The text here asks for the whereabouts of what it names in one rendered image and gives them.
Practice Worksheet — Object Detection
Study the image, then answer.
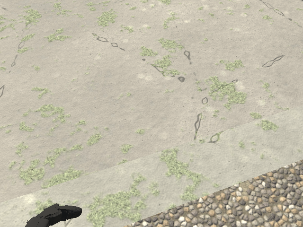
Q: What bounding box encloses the left robot hand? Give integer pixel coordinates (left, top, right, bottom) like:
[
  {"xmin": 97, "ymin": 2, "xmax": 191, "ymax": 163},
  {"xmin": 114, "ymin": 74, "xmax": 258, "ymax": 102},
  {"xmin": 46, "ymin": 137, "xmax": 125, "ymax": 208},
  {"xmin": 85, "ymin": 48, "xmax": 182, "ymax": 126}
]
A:
[{"xmin": 25, "ymin": 203, "xmax": 82, "ymax": 227}]

